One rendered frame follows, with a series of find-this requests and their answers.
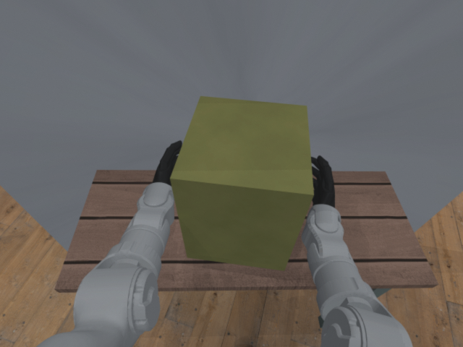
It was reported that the left robot forearm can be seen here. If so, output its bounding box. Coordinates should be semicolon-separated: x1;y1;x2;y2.
73;182;174;324

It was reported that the right robot upper arm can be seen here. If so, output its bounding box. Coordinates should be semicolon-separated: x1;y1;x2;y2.
320;305;412;347

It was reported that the robot right hand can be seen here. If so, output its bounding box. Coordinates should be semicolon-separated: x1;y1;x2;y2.
311;155;335;208

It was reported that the right robot forearm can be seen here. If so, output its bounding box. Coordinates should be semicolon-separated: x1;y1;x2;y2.
302;204;395;321

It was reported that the table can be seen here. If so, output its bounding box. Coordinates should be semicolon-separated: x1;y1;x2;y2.
54;170;438;328

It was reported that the left robot upper arm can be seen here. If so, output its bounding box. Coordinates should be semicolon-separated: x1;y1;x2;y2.
36;267;161;347

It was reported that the carton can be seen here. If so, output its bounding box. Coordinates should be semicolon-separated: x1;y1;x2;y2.
170;96;314;271

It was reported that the robot left hand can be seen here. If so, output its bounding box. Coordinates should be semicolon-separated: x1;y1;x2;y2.
153;140;182;186

